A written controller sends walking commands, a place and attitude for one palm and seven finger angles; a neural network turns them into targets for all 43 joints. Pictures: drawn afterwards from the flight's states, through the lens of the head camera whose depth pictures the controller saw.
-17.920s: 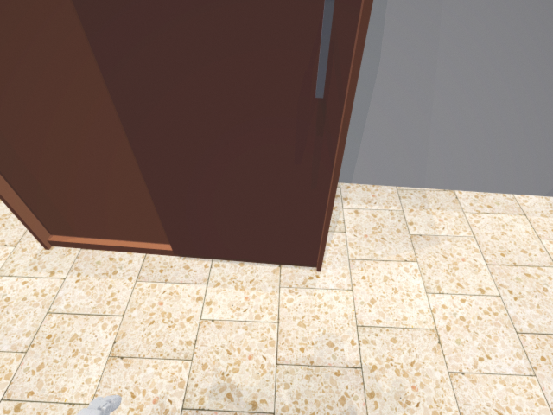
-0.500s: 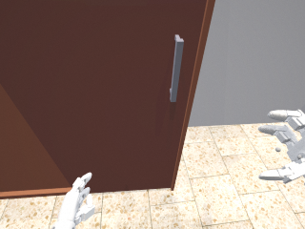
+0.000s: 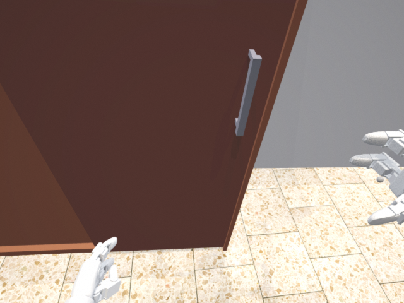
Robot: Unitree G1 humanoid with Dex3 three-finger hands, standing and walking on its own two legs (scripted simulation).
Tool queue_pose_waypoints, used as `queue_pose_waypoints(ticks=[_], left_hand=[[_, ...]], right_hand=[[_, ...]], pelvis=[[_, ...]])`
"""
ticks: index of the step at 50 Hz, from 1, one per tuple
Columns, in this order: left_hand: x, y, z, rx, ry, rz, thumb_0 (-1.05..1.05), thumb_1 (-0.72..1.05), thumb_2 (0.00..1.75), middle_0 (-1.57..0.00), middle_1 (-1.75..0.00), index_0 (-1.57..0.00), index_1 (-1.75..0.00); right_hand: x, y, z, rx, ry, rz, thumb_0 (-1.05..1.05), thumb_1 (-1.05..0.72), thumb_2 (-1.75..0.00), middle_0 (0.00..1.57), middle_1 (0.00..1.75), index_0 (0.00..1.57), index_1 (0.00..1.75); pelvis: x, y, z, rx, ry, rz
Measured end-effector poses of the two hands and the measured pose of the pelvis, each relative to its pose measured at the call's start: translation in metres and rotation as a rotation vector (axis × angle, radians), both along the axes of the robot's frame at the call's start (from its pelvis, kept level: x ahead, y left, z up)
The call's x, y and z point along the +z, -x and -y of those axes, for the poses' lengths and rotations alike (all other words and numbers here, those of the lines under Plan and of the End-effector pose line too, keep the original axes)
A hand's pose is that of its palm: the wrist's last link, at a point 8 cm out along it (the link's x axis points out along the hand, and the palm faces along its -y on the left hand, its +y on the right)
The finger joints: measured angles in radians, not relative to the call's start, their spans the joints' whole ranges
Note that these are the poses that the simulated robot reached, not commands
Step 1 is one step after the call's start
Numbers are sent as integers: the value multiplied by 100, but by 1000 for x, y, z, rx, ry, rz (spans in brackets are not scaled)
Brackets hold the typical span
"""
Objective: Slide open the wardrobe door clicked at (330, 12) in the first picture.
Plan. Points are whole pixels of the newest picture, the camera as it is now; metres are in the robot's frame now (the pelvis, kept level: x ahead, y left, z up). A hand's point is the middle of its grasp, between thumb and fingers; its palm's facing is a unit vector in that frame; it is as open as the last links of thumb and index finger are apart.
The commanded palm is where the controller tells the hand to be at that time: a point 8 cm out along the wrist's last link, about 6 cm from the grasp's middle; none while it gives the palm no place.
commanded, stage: raise the hand with hooked fingers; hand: right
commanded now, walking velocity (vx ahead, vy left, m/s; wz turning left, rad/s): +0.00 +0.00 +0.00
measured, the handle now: (245, 95) +0.52 -0.08 +0.17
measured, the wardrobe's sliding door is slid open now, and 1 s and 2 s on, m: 0.00 0.00 0.00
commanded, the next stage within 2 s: move the hooked fingers beside the handle in 0.34 s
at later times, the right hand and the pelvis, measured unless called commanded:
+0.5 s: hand (372, 168) +0.29 -0.26 +0.19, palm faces +0.00 +1.00 -0.08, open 14.0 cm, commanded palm +0.27 -0.30 +0.20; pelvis +0.02 +0.01 +0.00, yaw +1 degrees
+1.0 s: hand (337, 145) +0.36 -0.23 +0.18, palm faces -0.05 +1.00 -0.03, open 14.0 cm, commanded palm +0.33 -0.27 +0.19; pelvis +0.01 +0.00 +0.00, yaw +1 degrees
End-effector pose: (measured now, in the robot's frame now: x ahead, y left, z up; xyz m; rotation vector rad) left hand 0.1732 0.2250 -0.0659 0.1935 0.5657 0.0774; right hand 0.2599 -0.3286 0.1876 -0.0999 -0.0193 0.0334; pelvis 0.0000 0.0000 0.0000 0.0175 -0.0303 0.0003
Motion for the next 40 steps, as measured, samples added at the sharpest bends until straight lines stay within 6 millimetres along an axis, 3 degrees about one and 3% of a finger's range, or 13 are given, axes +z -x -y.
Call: queue_pose_waypoints(ticks=[4,11,19,27,40], left_hand=[[4,-3,-9,17,-9,14,2,90,90,-21,-30,-20,-30],[8,-14,-16,22,-11,36,2,90,90,-20,-30,-20,-30],[7,-25,-13,20,5,41,1,90,90,-20,-30,-20,-30],[6,-26,-5,9,13,34,1,90,90,-20,-30,-20,-30],[1,-11,1,29,3,-21,1,90,90,-20,-30,-20,-30]], right_hand=[[0,-1,-12,18,-20,61,-1,50,-30,30,120,30,120],[3,-7,-7,-57,-22,54,-1,50,-30,31,120,30,120],[5,-12,-16,-10,-16,54,-1,50,-30,30,120,30,120],[5,-15,-11,-33,-27,50,-1,50,-30,31,120,30,120],[-1,-53,-31,8,-57,37,-1,50,-30,30,120,30,120]], pelvis=[[-1,-5,-5,9,3,2],[-1,-10,-10,9,5,4],[-2,-15,-10,12,9,-6],[-2,-16,-8,5,8,-4],[-1,-11,-2,3,6,-14]])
